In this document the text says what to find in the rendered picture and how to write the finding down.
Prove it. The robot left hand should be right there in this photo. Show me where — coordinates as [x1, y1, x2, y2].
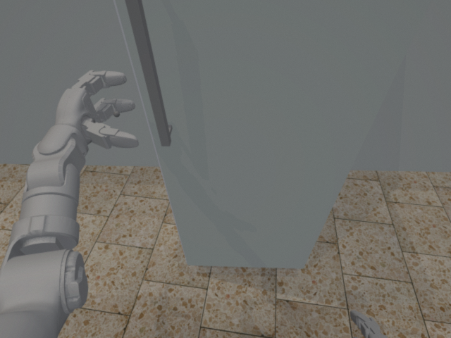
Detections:
[55, 70, 139, 149]

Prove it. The robot right hand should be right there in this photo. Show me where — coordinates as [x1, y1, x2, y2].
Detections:
[350, 310, 388, 338]

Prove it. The robot left forearm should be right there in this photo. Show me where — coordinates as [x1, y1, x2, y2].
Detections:
[0, 125, 89, 277]

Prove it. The left robot upper arm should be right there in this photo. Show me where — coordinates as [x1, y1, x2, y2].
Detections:
[0, 249, 88, 338]

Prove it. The fridge door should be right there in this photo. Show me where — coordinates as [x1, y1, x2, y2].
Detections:
[115, 0, 431, 269]

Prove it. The handle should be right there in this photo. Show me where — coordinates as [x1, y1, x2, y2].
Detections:
[125, 0, 173, 146]

